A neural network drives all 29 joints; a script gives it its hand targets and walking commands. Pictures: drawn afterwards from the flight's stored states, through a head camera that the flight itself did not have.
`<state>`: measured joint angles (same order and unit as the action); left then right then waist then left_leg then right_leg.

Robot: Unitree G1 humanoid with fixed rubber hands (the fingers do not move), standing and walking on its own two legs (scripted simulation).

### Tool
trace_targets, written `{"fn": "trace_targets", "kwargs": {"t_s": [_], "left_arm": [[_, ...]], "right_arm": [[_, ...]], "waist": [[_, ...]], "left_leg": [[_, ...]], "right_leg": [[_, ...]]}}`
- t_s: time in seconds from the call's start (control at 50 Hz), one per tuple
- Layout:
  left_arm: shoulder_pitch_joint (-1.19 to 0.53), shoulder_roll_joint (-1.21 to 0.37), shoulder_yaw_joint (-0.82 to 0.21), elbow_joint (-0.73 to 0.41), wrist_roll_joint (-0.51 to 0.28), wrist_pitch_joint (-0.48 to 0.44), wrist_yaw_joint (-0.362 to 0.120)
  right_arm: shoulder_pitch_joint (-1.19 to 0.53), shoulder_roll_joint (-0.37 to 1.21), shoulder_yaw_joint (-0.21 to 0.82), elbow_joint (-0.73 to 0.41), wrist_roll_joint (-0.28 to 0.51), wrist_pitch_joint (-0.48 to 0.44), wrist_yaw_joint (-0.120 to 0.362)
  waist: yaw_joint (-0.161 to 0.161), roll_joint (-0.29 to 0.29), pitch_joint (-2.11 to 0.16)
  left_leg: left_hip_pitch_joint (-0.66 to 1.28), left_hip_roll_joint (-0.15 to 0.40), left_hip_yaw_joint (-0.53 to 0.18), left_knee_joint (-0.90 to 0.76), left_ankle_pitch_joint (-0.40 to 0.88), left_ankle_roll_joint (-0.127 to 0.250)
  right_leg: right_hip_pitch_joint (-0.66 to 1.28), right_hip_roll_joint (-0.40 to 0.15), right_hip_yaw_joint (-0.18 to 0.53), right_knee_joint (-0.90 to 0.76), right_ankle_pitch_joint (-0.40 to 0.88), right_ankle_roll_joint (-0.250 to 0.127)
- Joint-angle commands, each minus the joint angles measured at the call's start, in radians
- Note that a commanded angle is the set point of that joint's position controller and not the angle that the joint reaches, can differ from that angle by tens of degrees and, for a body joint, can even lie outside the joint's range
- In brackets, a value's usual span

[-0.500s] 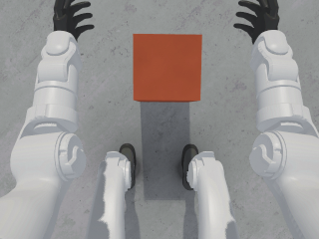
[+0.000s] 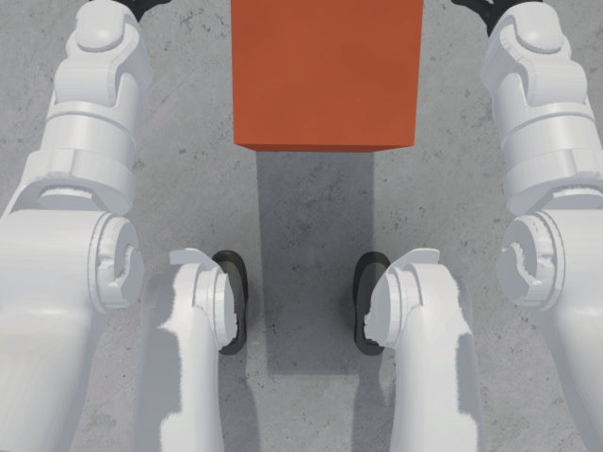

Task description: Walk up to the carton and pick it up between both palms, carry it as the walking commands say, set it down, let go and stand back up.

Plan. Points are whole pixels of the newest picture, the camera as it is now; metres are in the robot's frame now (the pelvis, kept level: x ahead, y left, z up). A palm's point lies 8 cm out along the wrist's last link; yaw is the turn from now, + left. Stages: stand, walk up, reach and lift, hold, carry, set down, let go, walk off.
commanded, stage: reach and lift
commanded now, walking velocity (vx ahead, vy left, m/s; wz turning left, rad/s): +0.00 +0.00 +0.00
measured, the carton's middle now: (318, 78) +0.53 -0.02 -0.32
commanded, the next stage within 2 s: none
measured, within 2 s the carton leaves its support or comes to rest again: neither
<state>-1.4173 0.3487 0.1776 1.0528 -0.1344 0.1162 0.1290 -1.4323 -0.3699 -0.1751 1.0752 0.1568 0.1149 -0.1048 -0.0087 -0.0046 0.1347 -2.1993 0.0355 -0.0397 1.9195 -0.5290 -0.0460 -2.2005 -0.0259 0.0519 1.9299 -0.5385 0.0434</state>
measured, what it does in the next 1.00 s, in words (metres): lowers itself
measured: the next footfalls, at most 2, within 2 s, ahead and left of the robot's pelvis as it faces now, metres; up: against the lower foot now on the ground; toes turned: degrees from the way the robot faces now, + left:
none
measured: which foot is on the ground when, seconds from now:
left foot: down 0.00-1.00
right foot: down 0.00-1.00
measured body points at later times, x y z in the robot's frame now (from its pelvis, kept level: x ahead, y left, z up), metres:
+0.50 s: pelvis -0.01 +0.00 -0.07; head +0.38 -0.01 +0.14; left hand +0.57 +0.18 -0.27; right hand +0.57 -0.20 -0.27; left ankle +0.11 +0.14 -0.41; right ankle +0.10 -0.14 -0.41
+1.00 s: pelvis -0.01 +0.00 -0.07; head +0.37 +0.00 +0.15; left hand +0.57 +0.16 -0.25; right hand +0.57 -0.18 -0.25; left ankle +0.11 +0.14 -0.41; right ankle +0.10 -0.14 -0.41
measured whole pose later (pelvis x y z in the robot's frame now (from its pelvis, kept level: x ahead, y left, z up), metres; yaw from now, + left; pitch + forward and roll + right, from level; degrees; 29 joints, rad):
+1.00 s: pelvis -0.01 +0.00 -0.07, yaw +0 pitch +37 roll +0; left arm -1.60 0.37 0.06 1.19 -0.23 0.06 0.11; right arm -1.62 -0.40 -0.06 1.23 0.23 0.06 -0.10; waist 0.00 0.00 0.43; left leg -2.27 0.01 -0.06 2.16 -0.54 -0.07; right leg -2.27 -0.02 0.06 2.17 -0.56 0.05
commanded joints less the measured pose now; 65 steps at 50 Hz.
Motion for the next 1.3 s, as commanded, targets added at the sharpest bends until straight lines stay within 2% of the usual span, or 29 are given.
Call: {"fn": "trace_targets", "kwargs": {"t_s": [0.0, 0.3, 0.52, 0.8, 1.02, 1.2, 1.28], "left_arm": [[-0.286, 0.125, -0.01, -0.071, -0.018, -0.03, 0.0], [-0.39, 0.17, -0.08, 0.025, -0.091, -0.077, -0.009], [-0.439, 0.203, -0.142, -0.018, -0.163, -0.081, 0.008], [-0.403, 0.143, -0.109, 0.058, -0.108, -0.077, -0.015], [-0.474, 0.098, -0.11, 0.039, -0.091, -0.074, -0.008], [-0.488, 0.039, -0.081, 0.018, -0.032, -0.081, -0.001], [-0.54, -0.116, -0.115, 0.002, -0.033, -0.078, -0.042]], "right_arm": [[-0.29, -0.137, 0.011, -0.069, 0.02, -0.031, -0.005], [-0.399, -0.168, 0.1, 0.032, 0.093, -0.079, -0.011], [-0.459, -0.206, 0.141, -0.011, 0.134, -0.085, -0.021], [-0.409, -0.152, 0.106, 0.074, 0.091, -0.078, 0.008], [-0.482, -0.112, 0.108, 0.052, 0.066, -0.075, 0.001], [-0.52, 0.006, 0.152, 0.019, 0.079, -0.071, 0.01], [-0.569, 0.165, 0.193, -0.003, 0.081, -0.068, 0.04]], "waist": [[0.003, 0.003, -1.144], [0.016, -0.008, -1.052], [0.008, -0.007, -1.145], [0.009, 0.002, -0.929], [0.003, 0.003, -0.96], [0.07, -0.023, -0.955], [0.062, -0.028, -0.934]], "left_leg": [[0.612, -0.076, 0.113, -0.084, 0.29, 0.0], [0.543, -0.057, 0.097, 0.085, 0.311, -0.013], [0.61, -0.056, 0.107, 0.146, 0.338, -0.011], [0.513, -0.065, 0.098, 0.11, 0.283, -0.017], [0.562, -0.082, 0.102, 0.104, 0.264, -0.018], [0.587, -0.095, 0.117, 0.101, 0.281, -0.01], [0.579, -0.102, 0.121, 0.105, 0.275, -0.005]], "right_leg": [[0.59, 0.071, -0.119, -0.098, 0.304, -0.003], [0.563, 0.049, -0.093, 0.065, 0.33, 0.008], [0.639, 0.044, -0.105, 0.125, 0.359, 0.004], [0.502, 0.049, -0.103, 0.095, 0.297, 0.01], [0.551, 0.066, -0.109, 0.087, 0.276, 0.009], [0.586, 0.089, -0.104, 0.086, 0.29, 0.016], [0.6, 0.098, -0.098, 0.082, 0.294, 0.012]]}}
